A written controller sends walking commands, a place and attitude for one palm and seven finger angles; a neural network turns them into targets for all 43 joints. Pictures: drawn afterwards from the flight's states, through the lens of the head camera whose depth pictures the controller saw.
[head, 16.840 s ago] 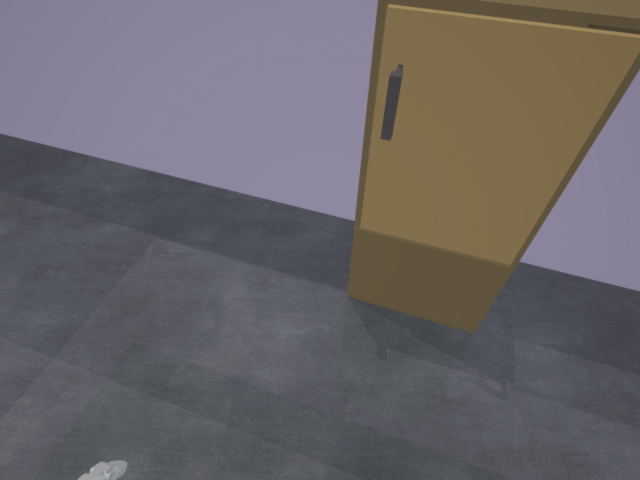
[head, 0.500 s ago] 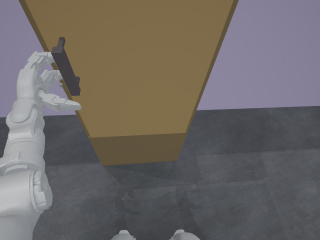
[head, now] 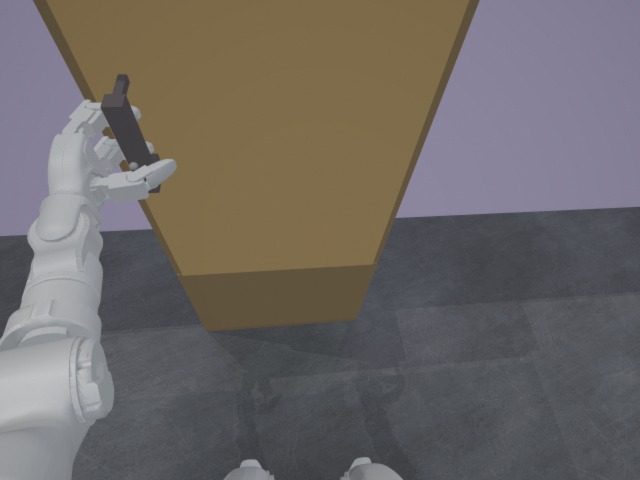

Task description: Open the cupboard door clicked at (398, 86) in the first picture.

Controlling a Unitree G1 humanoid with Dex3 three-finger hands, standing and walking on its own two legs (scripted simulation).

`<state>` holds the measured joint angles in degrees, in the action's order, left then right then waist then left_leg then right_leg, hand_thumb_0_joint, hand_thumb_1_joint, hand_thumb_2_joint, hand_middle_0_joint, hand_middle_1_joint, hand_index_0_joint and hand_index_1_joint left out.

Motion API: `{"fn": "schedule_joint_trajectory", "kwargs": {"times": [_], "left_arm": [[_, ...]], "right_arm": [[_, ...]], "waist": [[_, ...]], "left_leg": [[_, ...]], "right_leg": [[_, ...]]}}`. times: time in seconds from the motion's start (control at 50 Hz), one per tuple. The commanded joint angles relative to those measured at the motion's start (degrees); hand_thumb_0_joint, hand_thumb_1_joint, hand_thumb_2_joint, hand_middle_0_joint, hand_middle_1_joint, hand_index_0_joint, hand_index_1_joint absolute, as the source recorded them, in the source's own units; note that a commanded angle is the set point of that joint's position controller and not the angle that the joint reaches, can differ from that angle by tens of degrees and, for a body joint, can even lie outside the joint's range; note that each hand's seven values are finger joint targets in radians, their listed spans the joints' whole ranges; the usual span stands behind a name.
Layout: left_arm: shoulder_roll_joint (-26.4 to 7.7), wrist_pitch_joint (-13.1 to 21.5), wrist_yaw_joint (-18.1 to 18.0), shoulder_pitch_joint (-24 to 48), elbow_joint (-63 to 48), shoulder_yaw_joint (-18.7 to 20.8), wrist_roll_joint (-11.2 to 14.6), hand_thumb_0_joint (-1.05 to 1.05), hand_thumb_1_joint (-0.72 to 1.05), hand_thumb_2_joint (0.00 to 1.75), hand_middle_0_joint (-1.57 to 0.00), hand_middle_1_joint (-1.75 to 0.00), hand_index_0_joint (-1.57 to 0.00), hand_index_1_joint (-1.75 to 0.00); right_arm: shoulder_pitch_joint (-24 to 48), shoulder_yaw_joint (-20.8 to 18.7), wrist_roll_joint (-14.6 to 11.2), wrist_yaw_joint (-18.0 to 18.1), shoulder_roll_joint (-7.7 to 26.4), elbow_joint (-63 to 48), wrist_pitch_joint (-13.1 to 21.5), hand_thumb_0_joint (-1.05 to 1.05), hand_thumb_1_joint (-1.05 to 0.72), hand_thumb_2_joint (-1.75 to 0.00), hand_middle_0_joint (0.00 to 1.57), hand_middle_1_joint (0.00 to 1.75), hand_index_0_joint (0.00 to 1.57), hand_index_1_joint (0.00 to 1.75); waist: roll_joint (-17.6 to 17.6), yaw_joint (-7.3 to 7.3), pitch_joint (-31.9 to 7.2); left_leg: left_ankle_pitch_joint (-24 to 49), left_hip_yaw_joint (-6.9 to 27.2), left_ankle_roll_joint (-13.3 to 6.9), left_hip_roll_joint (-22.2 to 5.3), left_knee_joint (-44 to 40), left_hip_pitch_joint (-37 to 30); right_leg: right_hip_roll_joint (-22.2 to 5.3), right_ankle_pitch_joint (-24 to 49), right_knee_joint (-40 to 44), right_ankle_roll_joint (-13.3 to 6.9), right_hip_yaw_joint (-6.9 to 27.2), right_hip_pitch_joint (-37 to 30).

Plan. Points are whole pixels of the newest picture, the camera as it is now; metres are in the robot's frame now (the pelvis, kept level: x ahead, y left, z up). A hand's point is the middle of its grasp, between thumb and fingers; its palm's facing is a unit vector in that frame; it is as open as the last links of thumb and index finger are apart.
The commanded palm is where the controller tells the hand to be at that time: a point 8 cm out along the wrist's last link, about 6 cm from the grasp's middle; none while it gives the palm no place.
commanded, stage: close the thumb around the handle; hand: left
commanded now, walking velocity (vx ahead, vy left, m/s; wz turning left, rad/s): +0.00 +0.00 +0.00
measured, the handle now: (137, 137) +0.52 +0.22 +0.11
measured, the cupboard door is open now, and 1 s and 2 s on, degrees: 0 18 38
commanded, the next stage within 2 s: pull the door open along its arc in 0.30 s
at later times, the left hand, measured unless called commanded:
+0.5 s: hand (151, 173) +0.46 +0.19 +0.10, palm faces +0.08 -1.00 -0.01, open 5.9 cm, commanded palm +0.42 +0.24 +0.10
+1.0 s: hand (179, 246) +0.36 +0.14 +0.11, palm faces +0.40 -0.91 +0.08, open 6.2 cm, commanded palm +0.29 +0.18 +0.10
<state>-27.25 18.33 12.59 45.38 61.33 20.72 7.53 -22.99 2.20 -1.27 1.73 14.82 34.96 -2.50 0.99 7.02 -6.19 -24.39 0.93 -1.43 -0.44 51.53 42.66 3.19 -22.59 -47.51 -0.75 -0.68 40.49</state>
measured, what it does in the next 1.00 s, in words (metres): stands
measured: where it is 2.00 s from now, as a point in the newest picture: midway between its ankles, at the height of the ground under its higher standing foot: outside the picture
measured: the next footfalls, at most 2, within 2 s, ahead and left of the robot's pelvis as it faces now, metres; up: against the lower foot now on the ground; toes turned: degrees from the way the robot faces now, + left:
none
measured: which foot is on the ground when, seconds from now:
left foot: down 0.00-1.00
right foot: down 0.00-1.00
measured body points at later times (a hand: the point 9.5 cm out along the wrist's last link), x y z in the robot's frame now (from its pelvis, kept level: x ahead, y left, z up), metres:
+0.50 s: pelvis -0.01 -0.01 +0.00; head +0.06 +0.00 +0.45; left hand +0.45 +0.24 +0.11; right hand +0.04 -0.28 -0.11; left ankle +0.00 +0.10 -0.69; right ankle +0.00 -0.12 -0.69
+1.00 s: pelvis +0.00 -0.01 +0.01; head +0.03 -0.02 +0.46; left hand +0.33 +0.19 +0.10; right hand +0.16 -0.24 -0.08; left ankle +0.00 +0.10 -0.69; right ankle +0.00 -0.12 -0.69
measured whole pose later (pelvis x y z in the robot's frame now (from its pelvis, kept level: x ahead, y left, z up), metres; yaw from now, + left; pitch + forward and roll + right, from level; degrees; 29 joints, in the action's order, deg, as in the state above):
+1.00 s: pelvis +0.00 -0.01 +0.01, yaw +1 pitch +9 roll -1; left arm -1.2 9.9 -19.7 9.9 14.5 5.8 5.4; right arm -13.7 0.9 0.9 -0.7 12.7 32.3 0.6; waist 1.5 0.7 -7.1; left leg -23.2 0.8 -0.5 0.4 46.7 32.2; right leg 2.3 -23.2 -45.7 -1.6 -0.4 31.3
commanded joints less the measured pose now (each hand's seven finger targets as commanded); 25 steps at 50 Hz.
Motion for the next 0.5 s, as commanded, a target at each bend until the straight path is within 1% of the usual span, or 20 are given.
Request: {"fn": "schedule_joint_trajectory", "kwargs": {"times": [0.0,0.04,0.08,0.1,0.12,0.14,0.16,0.18,0.22,0.26,0.3,0.32,0.34,0.36,0.38,0.4,0.42,0.44,0.46,0.48], "left_arm": [[-13.5,4.0,0.0,22.7,-14.7,2.7,1.9,0.00,0.68,0.80,-0.38,-1.33,-0.38,-1.33],[-13.4,3.5,0.1,21.9,-13.5,2.6,2.0,0.00,0.79,0.85,-0.39,-1.34,-0.39,-1.34],[-14.7,3.3,0.2,22.2,-12.9,3.1,1.4,0.00,0.90,0.90,-0.40,-1.35,-0.40,-1.35],[-13.7,3.2,0.3,23.2,-13.0,2.0,1.3,0.00,0.90,0.90,-0.40,-1.35,-0.40,-1.35],[-14.9,3.5,0.3,23.9,-13.8,3.0,1.2,0.00,0.90,0.90,-0.40,-1.35,-0.40,-1.35],[-16.4,3.9,-0.1,23.4,-14.9,4.7,1.5,0.00,0.90,0.90,-0.40,-1.35,-0.40,-1.35],[-16.2,3.5,-0.5,22.0,-13.3,5.5,1.9,0.00,0.90,0.90,-0.40,-1.35,-0.40,-1.35],[-16.6,3.4,-0.7,21.9,-12.7,5.6,1.9,0.00,0.90,0.90,-0.40,-1.35,-0.40,-1.35],[-16.2,3.8,-1.1,23.1,-14.0,4.9,1.2,0.00,0.90,0.90,-0.40,-1.35,-0.40,-1.35],[-16.7,4.4,-1.8,22.3,-14.4,5.4,0.6,0.00,0.90,0.90,-0.40,-1.35,-0.40,-1.35],[-15.5,4.9,-1.7,23.0,-15.2,3.7,0.3,0.00,0.90,0.90,-0.40,-1.35,-0.40,-1.35],[-15.0,5.0,-1.6,23.0,-15.0,3.1,0.1,0.00,0.90,0.90,-0.40,-1.35,-0.40,-1.35],[-15.3,5.3,-1.8,23.0,-14.9,3.9,0.6,0.00,0.90,0.90,-0.40,-1.35,-0.40,-1.35],[-15.5,5.4,-1.6,23.1,-15.3,4.0,0.8,0.00,0.90,0.90,-0.40,-1.35,-0.40,-1.35],[-17.2,5.4,-1.6,22.8,-14.5,5.2,0.7,0.00,0.90,0.90,-0.40,-1.35,-0.40,-1.35],[-12.6,5.3,-1.3,24.5,-15.4,1.6,1.1,0.00,0.90,0.90,-0.40,-1.35,-0.40,-1.35],[-9.6,5.3,-1.3,24.7,-16.2,0.0,1.8,0.00,0.90,0.90,-0.40,-1.35,-0.40,-1.35],[-9.7,5.5,-1.5,23.1,-16.4,0.5,2.1,0.00,0.90,0.90,-0.40,-1.35,-0.40,-1.35],[-10.8,5.4,-1.8,20.7,-16.3,1.6,2.0,0.00,0.90,0.90,-0.40,-1.35,-0.40,-1.35],[-10.1,5.1,-1.9,19.0,-17.0,1.0,2.0,0.00,0.90,0.90,-0.40,-1.35,-0.40,-1.35]], "right_arm": [[-5.6,-4.4,-0.1,0.4,10.1,-4.7,1.1,0.00,-0.90,-0.90,0.20,0.30,0.20,0.30],[-5.7,-4.1,-0.1,0.5,10.1,-4.7,1.0,0.00,-0.90,-0.90,0.20,0.30,0.20,0.30],[-5.3,-4.1,-0.3,0.7,10.2,-4.8,0.8,0.00,-0.90,-0.90,0.20,0.30,0.20,0.30],[-5.2,-4.0,-0.3,0.8,10.0,-4.8,0.8,0.00,-0.90,-0.90,0.20,0.30,0.20,0.30],[-5.2,-4.2,-0.3,0.9,10.0,-4.8,0.8,0.00,-0.90,-0.90,0.20,0.30,0.20,0.30],[-5.2,-4.1,-0.1,1.0,10.0,-5.0,0.8,0.00,-0.90,-0.90,0.20,0.30,0.20,0.30],[-5.1,-4.0,-0.2,1.0,9.8,-5.0,0.7,0.00,-0.90,-0.90,0.20,0.30,0.20,0.30],[-5.0,-3.8,-0.2,1.1,9.8,-5.1,0.7,0.00,-0.90,-0.90,0.20,0.30,0.20,0.30],[-4.5,-3.8,-0.2,1.1,9.6,-5.4,0.9,0.00,-0.90,-0.90,0.20,0.30,0.20,0.30],[-4.4,-3.9,-0.1,1.0,9.5,-5.5,1.0,0.00,-0.90,-0.90,0.20,0.30,0.20,0.30],[-4.1,-3.8,-0.2,0.9,9.5,-5.7,1.1,0.00,-0.90,-0.90,0.20,0.30,0.20,0.30],[-4.0,-3.8,-0.2,0.9,9.5,-5.7,1.1,0.00,-0.90,-0.90,0.20,0.30,0.20,0.30],[-4.2,-3.9,-0.1,0.9,9.6,-5.6,1.1,0.00,-0.90,-0.90,0.20,0.30,0.20,0.30],[-3.8,-3.9,-0.3,1.0,9.7,-5.7,1.3,0.00,-0.90,-0.90,0.20,0.30,0.20,0.30],[-3.8,-3.9,-0.3,1.2,9.8,-5.6,1.2,0.00,-0.90,-0.90,0.20,0.30,0.20,0.30],[-3.3,-3.7,-0.3,1.0,9.3,-5.8,1.4,0.00,-0.90,-0.90,0.20,0.30,0.20,0.30],[-3.2,-3.9,-0.4,0.9,9.0,-5.7,1.8,0.00,-0.90,-0.90,0.20,0.30,0.20,0.30],[-3.6,-4.1,-0.3,0.8,9.1,-5.6,1.9,0.00,-0.90,-0.90,0.20,0.30,0.20,0.30],[-3.5,-4.3,-0.4,0.7,9.4,-5.6,1.9,0.00,-0.90,-0.90,0.20,0.30,0.20,0.30],[-3.1,-4.3,-0.4,0.6,9.3,-5.9,2.0,0.00,-0.90,-0.90,0.20,0.30,0.20,0.30]], "waist": [[4.8,-0.70,-24.2],[3.4,-0.61,-21.9],[3.2,-0.55,-20.0],[2.8,-0.06,-19.6],[3.7,-0.30,-20.3],[5.3,-1.29,-21.7],[4.0,-1.32,-21.8],[2.1,-1.26,-20.6],[4.0,-1.25,-20.2],[4.0,-1.50,-21.6],[5.4,-1.18,-21.0],[5.3,-1.10,-21.2],[3.4,-0.87,-21.5],[3.8,-0.99,-22.5],[3.4,-1.38,-22.0],[4.4,-0.40,-21.9],[4.3,-0.21,-22.0],[2.4,-0.46,-22.7],[2.4,-1.33,-23.3],[3.5,-1.54,-23.2]], "left_leg": [[24.7,1.8,0.1,-0.4,-5.4,-18.9],[23.8,1.6,-0.3,-0.2,-5.6,-16.6],[20.8,1.3,-0.4,-0.1,-6.2,-15.0],[19.9,1.1,-0.5,0.0,-6.3,-14.5],[19.9,1.2,-0.5,-0.1,-6.3,-15.0],[21.4,1.3,-0.3,0.1,-6.1,-15.7],[21.2,1.0,-0.4,0.1,-6.2,-15.5],[20.4,0.9,-0.5,0.2,-6.3,-13.6],[19.4,0.6,-0.5,0.3,-6.6,-13.6],[19.6,0.7,-0.4,0.3,-6.2,-14.6],[19.4,0.6,-0.4,0.3,-6.4,-14.8],[18.7,0.8,-0.2,0.3,-6.4,-15.2],[19.3,0.9,-0.5,0.3,-6.1,-15.2],[18.3,0.4,-0.5,0.4,-6.1,-14.7],[17.6,0.4,-0.5,0.4,-6.3,-13.6],[17.1,0.2,-0.6,0.6,-6.4,-14.0],[17.4,0.3,-0.5,0.5,-6.2,-15.4],[18.2,0.5,-0.7,0.5,-5.9,-15.3],[18.8,0.3,-0.5,0.4,-6.2,-15.3],[18.3,-0.1,-0.6,0.7,-6.2,-15.0]], "right_leg": [[0.2,21.1,4.5,-0.7,-0.5,-9.0],[0.2,21.5,4.6,-0.8,-0.4,-10.0],[0.0,19.9,5.0,-0.6,-0.2,-9.6],[-0.1,19.6,5.3,-0.5,-0.1,-9.9],[-0.1,19.6,5.2,-0.6,0.0,-9.8],[-0.2,20.3,4.7,-0.9,0.0,-10.6],[-0.2,20.6,5.0,-0.6,0.1,-11.1],[-0.2,20.6,5.0,-0.4,0.2,-11.9],[-0.4,20.2,5.0,-0.5,0.4,-11.7],[-0.4,19.9,4.9,-0.5,0.4,-11.5],[-0.4,19.8,4.9,-0.6,0.5,-11.2],[-0.3,19.0,4.9,-0.6,0.4,-10.8],[-0.2,19.6,4.9,-0.6,0.5,-11.5],[-0.3,19.6,5.2,-0.4,1.0,-12.1],[-0.4,19.4,5.2,-0.4,1.1,-12.9],[-0.4,19.4,5.4,-0.3,1.1,-12.6],[-0.2,19.5,5.6,-0.4,0.8,-11.6],[-0.2,20.2,5.5,-0.5,0.7,-12.7],[-0.2,21.0,5.4,-0.5,0.9,-13.2],[-0.3,21.0,5.5,-0.4,1.1,-13.5]]}}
